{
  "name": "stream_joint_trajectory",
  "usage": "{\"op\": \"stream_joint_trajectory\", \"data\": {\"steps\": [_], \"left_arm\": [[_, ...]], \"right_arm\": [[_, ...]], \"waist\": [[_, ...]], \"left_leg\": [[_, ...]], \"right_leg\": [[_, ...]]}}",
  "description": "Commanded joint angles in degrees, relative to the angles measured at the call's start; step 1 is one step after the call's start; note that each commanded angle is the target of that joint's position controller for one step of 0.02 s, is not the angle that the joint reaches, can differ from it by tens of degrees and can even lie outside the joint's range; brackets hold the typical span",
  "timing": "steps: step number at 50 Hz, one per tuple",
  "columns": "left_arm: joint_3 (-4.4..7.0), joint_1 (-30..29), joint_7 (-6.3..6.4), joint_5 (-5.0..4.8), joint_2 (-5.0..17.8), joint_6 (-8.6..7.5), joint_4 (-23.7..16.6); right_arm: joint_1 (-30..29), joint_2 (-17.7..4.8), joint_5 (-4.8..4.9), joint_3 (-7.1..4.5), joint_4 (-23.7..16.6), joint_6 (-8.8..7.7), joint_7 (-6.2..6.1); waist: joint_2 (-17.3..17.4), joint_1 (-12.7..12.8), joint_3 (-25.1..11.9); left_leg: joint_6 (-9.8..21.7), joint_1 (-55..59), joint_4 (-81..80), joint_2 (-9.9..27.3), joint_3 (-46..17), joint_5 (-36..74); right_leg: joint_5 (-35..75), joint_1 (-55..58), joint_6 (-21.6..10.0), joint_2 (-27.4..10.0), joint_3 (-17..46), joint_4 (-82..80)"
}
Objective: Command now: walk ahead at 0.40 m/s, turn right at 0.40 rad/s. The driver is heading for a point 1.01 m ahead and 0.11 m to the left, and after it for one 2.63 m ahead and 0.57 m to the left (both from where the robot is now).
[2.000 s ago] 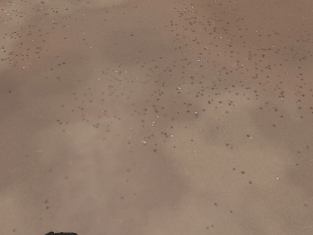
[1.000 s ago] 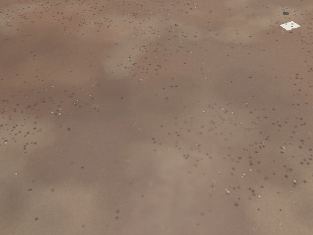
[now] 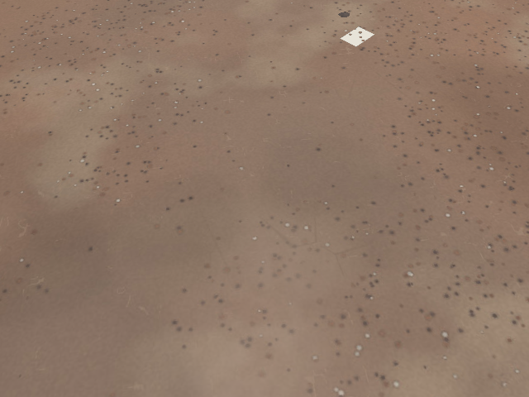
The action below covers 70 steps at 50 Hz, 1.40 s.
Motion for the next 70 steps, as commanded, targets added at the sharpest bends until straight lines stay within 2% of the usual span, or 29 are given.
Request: {"op": "stream_joint_trajectory", "data": {"steps": [1, 5, 7, 8, 9, 10, 11, 15, 20, 25, 28, 30, 31, 32, 33, 34, 36, 37, 42, 47, 52, 56, 58, 59, 60, 61, 63, 66, 70], "left_arm": [[2.46, -0.4, 0.04, -0.30, 9.6, -0.83, -3.7], [1.68, 0.6, -0.85, -0.14, 8.5, -0.72, -3.1], [0.29, 0.1, -0.93, 0.10, 4.3, -0.90, -3.4], [-0.94, -0.6, -0.88, 0.19, 0.1, -1.36, -4.4], [-0.78, -0.9, -0.57, -1.11, 1.6, -2.43, -7.2], [0.53, -1.4, -0.43, -1.20, 6.9, -2.99, -6.4], [0.88, -3.0, -0.67, -0.91, 7.8, -3.18, -5.9], [0.35, -5.2, -1.29, 0.24, 4.3, -3.17, -5.2], [-1.15, -12.6, -1.74, 0.31, 0.7, -3.40, -6.2], [-1.24, -19.2, -3.23, -0.76, 1.4, -3.95, -7.6], [-0.57, -18.3, -3.74, -0.71, 3.4, -4.36, -7.9], [1.29, -7.6, -3.04, -0.16, 6.7, -4.22, -4.9], [2.39, 2.7, -2.34, 0.21, 9.6, -3.98, -2.6], [3.46, 9.0, -1.86, 1.63, 15.2, -3.63, -1.7], [2.55, 10.1, -1.97, 0.85, 11.8, -3.39, -1.2], [1.46, 6.5, -1.78, 0.34, 8.7, -3.28, -0.9], [0.35, -0.3, -1.87, 0.68, 5.4, -3.43, -0.8], [0.01, -2.6, -2.07, 1.17, 4.0, -3.99, -0.7], [0.84, -3.8, -1.80, 1.60, 4.9, -5.96, 2.5], [1.08, -2.0, -0.76, 1.20, 6.8, -5.61, 4.4], [1.75, 3.5, -0.19, 0.15, 9.2, -3.38, 7.2], [2.45, 2.4, 0.85, -0.16, 12.1, -1.36, 6.7], [1.95, 1.0, 1.49, -0.17, 11.7, -1.17, 5.7], [-0.67, 6.7, 0.50, 1.82, 3.6, -2.58, 2.7], [-1.00, 3.4, -0.53, 0.98, 5.4, -5.09, 1.9], [0.11, -2.9, -1.31, -1.38, 9.0, -6.46, 0.0], [-0.33, -5.0, -0.95, -0.22, 7.7, -7.13, -0.7], [0.21, -2.2, -0.71, 1.35, 7.6, -5.07, -0.1], [-1.04, -7.8, -0.42, 1.64, 4.4, -3.98, -1.5]], "right_arm": [[-2.4, -3.7, 0.66, -0.62, -3.9, -1.34, 0.40], [-0.5, -4.7, 1.41, -1.31, -4.1, -2.39, 0.82], [6.2, -5.9, 0.72, -2.00, -2.8, -2.77, 0.48], [12.0, -9.3, -0.34, -2.69, -1.9, -2.83, 0.08], [17.8, -14.8, -0.85, -4.59, 0.5, -2.35, 0.88], [17.3, -10.6, 0.49, -3.60, 0.0, -2.50, 1.26], [16.1, -8.3, 0.87, -2.86, -0.1, -2.37, 1.23], [12.0, -5.6, 0.12, -1.55, -0.3, -1.93, 1.17], [14.8, -7.0, 1.09, -1.78, 2.8, -1.17, 0.48], [18.3, -8.8, 1.85, -2.08, 5.5, -0.30, 0.39], [18.2, -10.1, 2.10, -2.56, 6.5, 0.50, 0.01], [17.1, -10.3, 2.13, -2.54, 6.5, 1.01, -0.29], [16.4, -8.7, 1.28, -1.76, 5.5, 0.94, -0.47], [21.4, -2.1, 0.61, 0.25, 3.5, 0.09, -0.31], [22.2, -3.8, 1.68, 0.20, 4.5, -1.09, -0.07], [16.9, -8.1, 3.35, -1.21, 3.5, -1.42, 0.27], [11.0, -7.4, 2.47, -1.24, 2.5, -1.17, 0.22], [11.6, -6.9, 1.97, -1.55, 2.9, -0.38, 0.12], [11.1, -3.7, 1.89, -1.36, 2.9, 1.89, -0.17], [2.3, -2.0, 1.62, -0.55, 0.1, 0.95, 1.43], [-6.3, -1.4, 1.76, 0.02, -4.9, 0.95, 3.50], [-1.3, -4.9, 1.74, -1.78, -6.4, 1.59, 4.31], [15.6, -11.0, 1.87, -5.09, -2.8, 2.13, 2.93], [17.5, -17.7, 1.99, -6.46, -2.5, 2.12, 2.09], [18.5, -14.7, 1.81, -5.30, -4.2, 1.45, 2.13], [17.1, -11.3, 1.07, -4.24, -3.8, 1.02, 2.25], [10.0, -8.4, 1.37, -3.35, -4.5, 0.72, 2.17], [5.6, -7.0, 0.75, -2.78, -5.8, 0.51, 1.57], [7.5, -9.1, 1.18, -3.31, -4.2, 0.61, 0.20]], "waist": [[-7.5, 0.7, -3.9], [-8.1, -1.2, -2.8], [-6.7, -4.8, -3.8], [2.1, -6.4, -5.3], [17.6, -6.4, -4.2], [11.7, -7.0, -0.6], [8.2, -6.7, 1.6], [6.5, -4.8, 2.1], [5.4, -7.0, 1.7], [5.6, -8.8, 3.6], [6.0, -6.5, 3.2], [5.3, -0.2, -4.0], [3.4, 4.3, -11.4], [-10.8, 3.2, -20.1], [-16.0, 3.9, -25.0], [-11.1, 3.7, -14.0], [-4.8, 0.1, -3.8], [-6.0, -1.9, -2.0], [-4.5, -4.3, 1.7], [-2.9, -1.2, 3.7], [-1.7, 1.9, 6.0], [-5.9, -3.0, -0.4], [-2.9, -12.5, -9.3], [11.9, -7.6, -15.0], [9.2, -9.3, -23.9], [5.2, -11.0, -17.2], [-2.0, -5.8, -6.0], [0.4, -1.7, -3.1], [1.8, -3.1, -0.8]], "left_leg": [[-0.6, 6.2, -5.7, -2.0, 2.7, 3.9], [2.6, 13.7, -13.1, -3.1, 4.0, 1.6], [5.2, 23.7, -17.1, 0.4, 0.6, -1.6], [9.2, 32.0, -22.4, 9.9, -11.8, -10.1], [17.3, 37.8, -30.1, 18.9, -35.4, -25.3], [18.6, 37.5, -31.2, 19.2, -38.0, -31.3], [16.9, 36.3, -30.2, 16.7, -31.5, -27.5], [14.4, 29.0, -32.6, 9.3, -15.1, -4.7], [13.6, 28.6, -33.4, 6.8, -4.6, 11.4], [13.3, 29.8, -32.6, 9.2, -3.4, 12.4], [12.0, 34.0, -29.3, 11.2, -3.4, 21.4], [10.0, 32.7, -16.4, 8.2, 0.6, 39.3], [8.1, 23.5, -3.0, 5.9, 2.3, 32.6], [4.0, 0.2, 20.1, -2.9, 4.9, 2.1], [3.8, -7.2, 29.6, -5.4, -2.9, -20.9], [4.1, -12.4, 32.7, -2.1, -3.3, -17.8], [4.2, -9.8, 27.4, 2.4, -0.7, -8.8], [4.0, -6.6, 25.0, 4.0, -1.2, -5.8], [2.3, -6.3, 19.7, 4.1, -2.8, 3.7], [3.2, -5.1, 1.7, 2.7, 1.5, 18.5], [5.5, -10.5, -6.5, 1.7, 5.0, 13.7], [9.5, 1.7, -7.2, -4.8, 11.3, 1.9], [14.1, 28.8, -12.7, -5.9, 6.7, 5.3], [24.0, 52.4, -13.4, 9.8, -22.3, 1.2], [29.3, 58.9, -23.3, 16.3, -44.2, -3.7], [25.4, 54.9, -25.1, 14.3, -35.7, -2.0], [21.5, 37.4, -25.9, 9.5, -22.3, 8.3], [21.0, 24.5, -29.4, 6.0, -16.0, 17.1], [18.9, 17.3, -30.1, 2.4, -8.9, 17.4]], "right_leg": [[-11.8, -0.6, -9.1, -13.4, 13.6, -8.7], [-18.1, -1.0, -7.2, -13.8, 16.6, -4.5], [-19.3, -5.4, -3.8, -10.0, 14.3, 3.5], [-19.6, -13.7, -0.2, -4.4, 6.1, 18.9], [-24.1, -29.3, 1.5, -1.2, -0.8, 32.8], [-22.4, -34.9, 1.7, -4.6, 1.5, 40.6], [-16.9, -36.3, 1.5, -6.3, 1.1, 43.0], [-4.3, -29.7, 3.1, -10.1, -2.8, 37.4], [5.9, -23.6, 5.2, -9.2, -6.1, 19.6], [9.7, -17.6, 4.2, -7.5, -7.2, 8.8], [5.6, -13.8, 1.4, -6.7, -7.3, 5.4], [5.9, 3.0, -1.7, -4.0, -9.7, 2.7], [7.0, 19.8, -4.5, -9.5, -4.5, 5.2], [0.3, 42.3, -12.0, -25.5, 20.3, 4.2], [-8.4, 42.6, -15.0, -29.9, 36.1, -4.4], [-10.8, 34.7, -12.2, -27.9, 27.4, -5.8], [-4.5, 18.5, -8.8, -22.7, 13.7, -9.4], [-0.7, 13.4, -7.9, -20.7, 9.4, -11.4], [12.5, 6.9, -7.6, -19.2, -3.0, -16.6], [15.7, 9.6, -5.2, -17.4, -11.7, -17.6], [21.4, 22.1, -4.5, -21.4, -14.0, -13.8], [53.0, 25.8, -2.1, -21.5, -17.3, 1.4], [45.4, 12.0, 1.1, -18.1, -18.7, 26.4], [-4.4, -15.4, 4.9, -8.3, -17.1, 48.7], [-24.3, -24.8, 5.2, -2.5, -3.4, 58.5], [-19.7, -29.9, 3.9, -6.2, 0.0, 58.3], [-12.6, -26.4, 3.7, -10.6, -1.4, 47.5], [-8.9, -18.3, 6.1, -12.3, -2.2, 40.2], [2.4, -16.1, 9.1, -10.8, -4.2, 24.9]]}}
